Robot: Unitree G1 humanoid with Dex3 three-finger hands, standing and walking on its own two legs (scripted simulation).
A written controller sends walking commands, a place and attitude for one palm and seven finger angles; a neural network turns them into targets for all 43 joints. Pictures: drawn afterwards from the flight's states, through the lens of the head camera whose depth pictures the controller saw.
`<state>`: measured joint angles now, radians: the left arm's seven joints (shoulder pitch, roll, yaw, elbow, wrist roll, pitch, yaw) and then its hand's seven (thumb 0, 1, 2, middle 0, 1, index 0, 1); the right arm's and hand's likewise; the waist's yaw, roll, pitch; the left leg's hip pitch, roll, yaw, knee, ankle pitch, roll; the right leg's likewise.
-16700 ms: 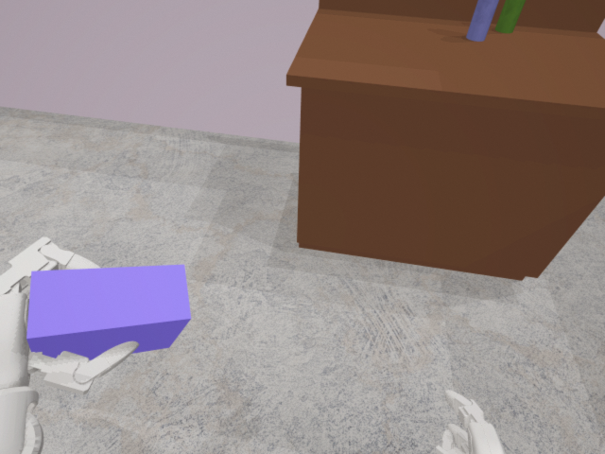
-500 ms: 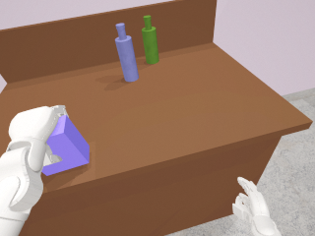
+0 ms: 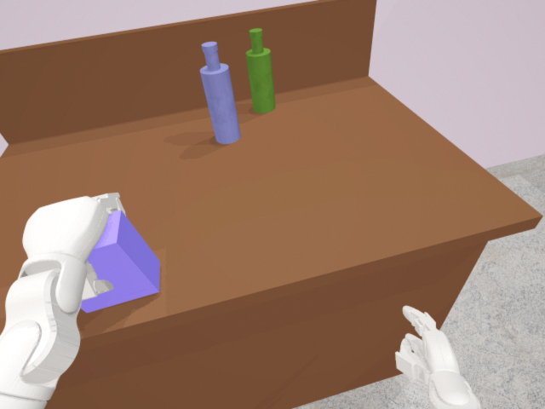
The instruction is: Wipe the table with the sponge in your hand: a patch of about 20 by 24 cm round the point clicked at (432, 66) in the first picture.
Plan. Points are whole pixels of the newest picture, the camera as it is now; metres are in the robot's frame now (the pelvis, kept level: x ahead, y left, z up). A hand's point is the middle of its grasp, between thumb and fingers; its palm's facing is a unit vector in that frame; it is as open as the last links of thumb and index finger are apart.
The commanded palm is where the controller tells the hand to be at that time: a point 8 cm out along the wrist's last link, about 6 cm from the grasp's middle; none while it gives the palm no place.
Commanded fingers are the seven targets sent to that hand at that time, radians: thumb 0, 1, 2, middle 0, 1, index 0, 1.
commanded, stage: lower the sponge onto the table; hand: left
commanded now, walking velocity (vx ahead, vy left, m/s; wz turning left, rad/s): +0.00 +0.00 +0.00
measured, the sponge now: (111, 272) +0.24 +0.30 +0.10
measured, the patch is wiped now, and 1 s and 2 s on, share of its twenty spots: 0.00 0.30 0.50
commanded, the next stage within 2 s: wipe forward along the first lane in 0.18 s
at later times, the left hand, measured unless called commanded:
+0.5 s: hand (89, 245) +0.25 +0.31 +0.15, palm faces +0.08 -0.01 -1.00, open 10.0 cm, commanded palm +0.22 +0.30 +0.20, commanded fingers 0.00 0.10 1.30 -1.20 -1.60 -1.20 -1.60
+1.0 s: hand (97, 221) +0.29 +0.33 +0.15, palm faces -0.01 +0.01 -1.00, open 10.0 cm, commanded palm +0.27 +0.33 +0.18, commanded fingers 0.00 0.10 1.30 -1.20 -1.60 -1.20 -1.60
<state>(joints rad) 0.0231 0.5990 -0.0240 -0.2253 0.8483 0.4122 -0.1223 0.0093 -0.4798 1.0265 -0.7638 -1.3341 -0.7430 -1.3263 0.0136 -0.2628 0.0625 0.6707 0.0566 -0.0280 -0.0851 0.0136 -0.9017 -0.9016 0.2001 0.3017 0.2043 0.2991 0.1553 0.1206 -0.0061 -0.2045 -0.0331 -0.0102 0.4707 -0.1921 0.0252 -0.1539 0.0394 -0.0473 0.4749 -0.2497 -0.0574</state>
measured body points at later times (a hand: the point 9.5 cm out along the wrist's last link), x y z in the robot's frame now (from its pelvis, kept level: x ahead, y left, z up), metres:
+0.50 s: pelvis +0.00 +0.00 +0.00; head -0.02 -0.05 +0.45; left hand +0.24 +0.31 +0.20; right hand +0.25 -0.20 -0.08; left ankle +0.04 +0.10 -0.74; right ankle +0.01 -0.08 -0.74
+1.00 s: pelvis +0.00 -0.01 +0.00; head -0.01 -0.05 +0.44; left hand +0.29 +0.33 +0.20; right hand +0.21 -0.24 -0.11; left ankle +0.04 +0.10 -0.74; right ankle +0.01 -0.08 -0.74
